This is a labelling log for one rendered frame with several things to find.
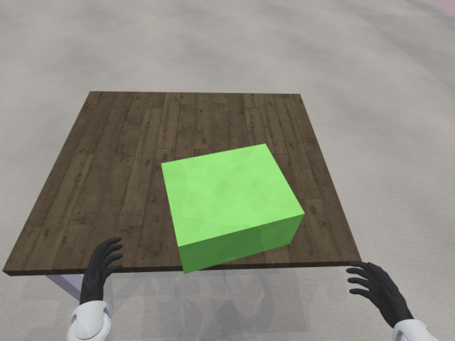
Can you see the carton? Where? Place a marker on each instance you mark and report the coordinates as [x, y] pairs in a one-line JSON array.
[[229, 205]]

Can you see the robot left forearm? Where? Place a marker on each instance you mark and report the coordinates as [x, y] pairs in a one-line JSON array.
[[91, 322]]

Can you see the right robot hand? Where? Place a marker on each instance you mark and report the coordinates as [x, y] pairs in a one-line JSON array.
[[383, 292]]

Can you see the robot right forearm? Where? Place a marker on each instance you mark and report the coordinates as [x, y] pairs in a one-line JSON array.
[[411, 330]]

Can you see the table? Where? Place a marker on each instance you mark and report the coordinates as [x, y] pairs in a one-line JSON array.
[[108, 182]]

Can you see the left robot hand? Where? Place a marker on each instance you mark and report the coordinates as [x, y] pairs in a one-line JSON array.
[[96, 274]]

